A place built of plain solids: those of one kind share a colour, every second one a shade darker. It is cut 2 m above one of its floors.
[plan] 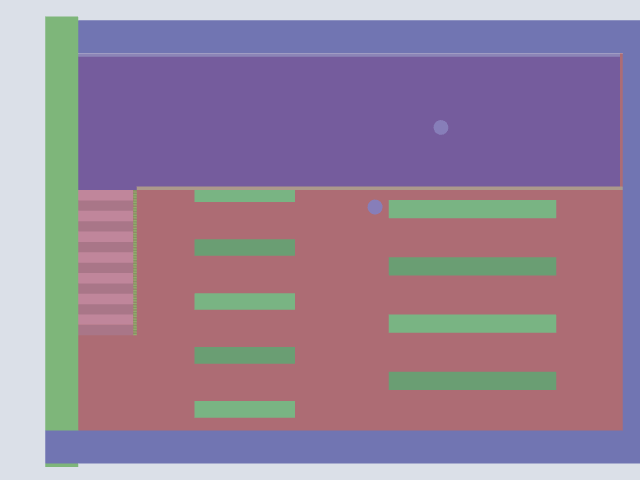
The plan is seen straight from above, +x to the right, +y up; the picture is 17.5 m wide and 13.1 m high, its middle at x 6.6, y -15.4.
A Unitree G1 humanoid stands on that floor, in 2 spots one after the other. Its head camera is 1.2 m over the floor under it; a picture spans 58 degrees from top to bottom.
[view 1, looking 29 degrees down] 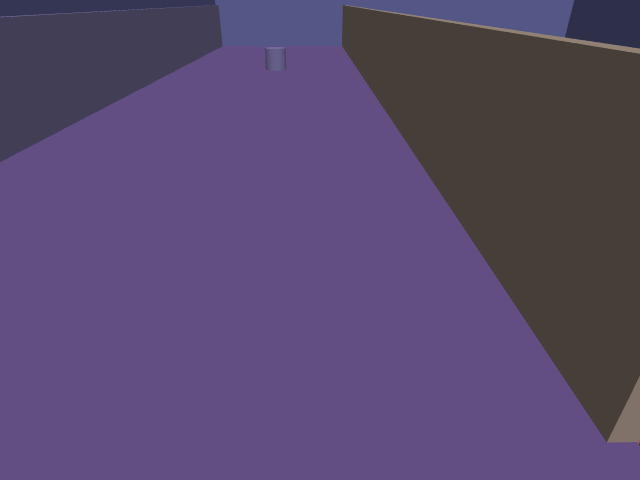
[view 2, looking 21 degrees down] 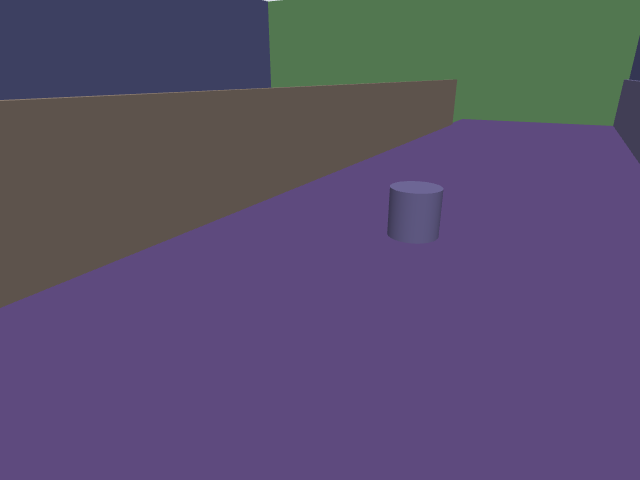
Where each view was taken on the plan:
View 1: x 0.75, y -13.04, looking -1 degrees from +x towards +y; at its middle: floor_mezz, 2.48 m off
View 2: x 13.10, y -11.40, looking -151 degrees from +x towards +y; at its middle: floor_mezz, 3.35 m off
